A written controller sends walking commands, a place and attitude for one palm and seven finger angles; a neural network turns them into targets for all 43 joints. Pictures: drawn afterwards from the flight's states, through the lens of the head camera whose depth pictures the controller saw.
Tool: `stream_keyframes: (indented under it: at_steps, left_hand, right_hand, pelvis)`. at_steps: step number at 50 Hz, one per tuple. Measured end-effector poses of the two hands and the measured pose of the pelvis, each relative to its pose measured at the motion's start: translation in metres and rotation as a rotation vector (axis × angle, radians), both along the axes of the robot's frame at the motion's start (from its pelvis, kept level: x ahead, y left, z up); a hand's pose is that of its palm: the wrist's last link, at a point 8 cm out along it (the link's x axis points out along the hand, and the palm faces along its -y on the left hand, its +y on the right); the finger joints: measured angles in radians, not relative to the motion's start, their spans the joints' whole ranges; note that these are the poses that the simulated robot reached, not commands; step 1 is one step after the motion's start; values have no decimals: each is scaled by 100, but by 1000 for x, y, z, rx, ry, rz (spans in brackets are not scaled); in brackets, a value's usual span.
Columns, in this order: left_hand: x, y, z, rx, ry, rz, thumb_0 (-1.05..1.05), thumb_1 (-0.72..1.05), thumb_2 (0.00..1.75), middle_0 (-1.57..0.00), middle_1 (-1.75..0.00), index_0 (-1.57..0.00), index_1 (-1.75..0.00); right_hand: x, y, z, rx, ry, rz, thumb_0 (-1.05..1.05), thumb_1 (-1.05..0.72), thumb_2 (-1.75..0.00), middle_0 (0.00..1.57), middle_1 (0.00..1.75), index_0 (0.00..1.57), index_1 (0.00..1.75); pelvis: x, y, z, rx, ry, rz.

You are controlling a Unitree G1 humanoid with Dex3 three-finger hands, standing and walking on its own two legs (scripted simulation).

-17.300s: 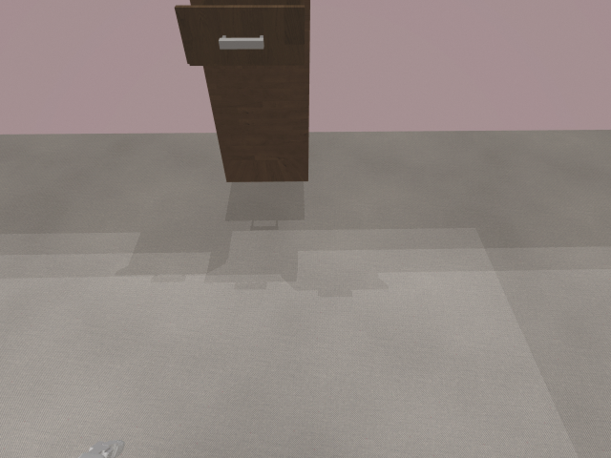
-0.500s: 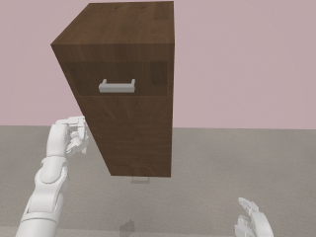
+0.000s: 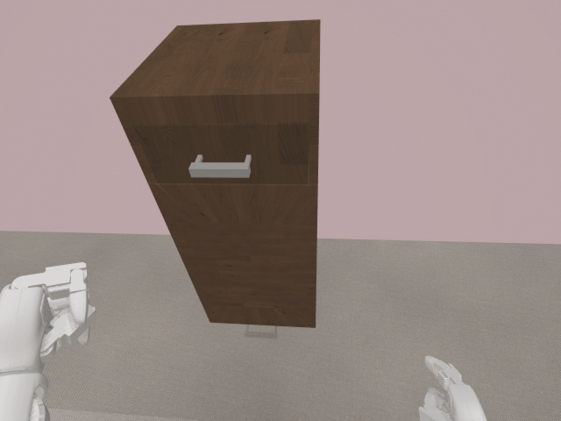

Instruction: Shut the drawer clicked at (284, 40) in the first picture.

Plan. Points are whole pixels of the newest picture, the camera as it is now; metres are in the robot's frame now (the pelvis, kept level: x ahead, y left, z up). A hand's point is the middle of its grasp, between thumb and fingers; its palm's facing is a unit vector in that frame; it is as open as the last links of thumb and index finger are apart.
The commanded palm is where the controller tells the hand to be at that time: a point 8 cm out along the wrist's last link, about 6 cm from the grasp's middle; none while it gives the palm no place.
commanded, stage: draw the hand back to the body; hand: left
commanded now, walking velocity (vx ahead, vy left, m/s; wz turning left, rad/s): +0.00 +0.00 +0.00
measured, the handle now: (221, 164) +0.61 +0.20 +0.03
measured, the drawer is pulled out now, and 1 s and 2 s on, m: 0.00 0.00 0.00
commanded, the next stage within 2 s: step back with the hand held close in 0.20 s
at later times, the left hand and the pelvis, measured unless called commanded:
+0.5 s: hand (72, 311) +0.19 +0.25 +0.15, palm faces +0.34 -0.82 -0.45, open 3.2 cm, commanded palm +0.13 +0.29 +0.17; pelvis -0.01 +0.01 +0.00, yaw -1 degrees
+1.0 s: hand out of the picture +0.11 +0.29 +0.15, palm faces +0.33 -0.79 -0.52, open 3.2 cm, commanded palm +0.05 +0.33 +0.17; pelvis -0.08 +0.05 -0.01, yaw +0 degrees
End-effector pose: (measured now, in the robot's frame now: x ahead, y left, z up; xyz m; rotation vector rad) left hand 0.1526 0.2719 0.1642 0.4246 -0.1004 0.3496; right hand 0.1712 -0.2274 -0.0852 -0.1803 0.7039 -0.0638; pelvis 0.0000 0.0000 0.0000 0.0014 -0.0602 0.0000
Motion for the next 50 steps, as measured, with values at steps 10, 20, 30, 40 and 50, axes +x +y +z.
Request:
stream_keyframes:
  at_steps: [10,20,30,40,50]
  left_hand:
    - [-21,7,4,21,-11,55,1,89,90,-140,-160,-140,-160]
    - [-10,10,11,50,-49,21,1,89,90,-140,-160,-140,-160]
    - [-4,18,-4,81,58,-71,1,89,90,-140,-160,-140,-160]
    - [-33,40,6,144,15,-92,1,89,90,-140,-160,-140,-160]
    - [-77,53,4,178,-37,-43,1,89,90,-140,-160,-140,-160]
  right_hand:
    - [14,8,3,-8,-34,21,1,-91,-90,20,30,20,30]
    - [13,14,8,-8,-34,26,1,-91,-90,21,30,20,30]
    - [-19,1,6,-48,69,-91,1,-91,-90,21,30,20,30]
    - [-55,15,7,-81,81,-113,1,-91,-90,20,30,20,30]
    - [-78,40,1,-63,11,-54,1,-91,-90,21,30,20,30]
  pelvis:
    - [0,2,-1,-1,-2,14]
    - [-1,3,-1,-9,12,5]
    - [-14,19,-1,-12,71,-20]
    - [-43,37,-5,-18,78,-19]
    - [-79,45,-14,-26,68,-2]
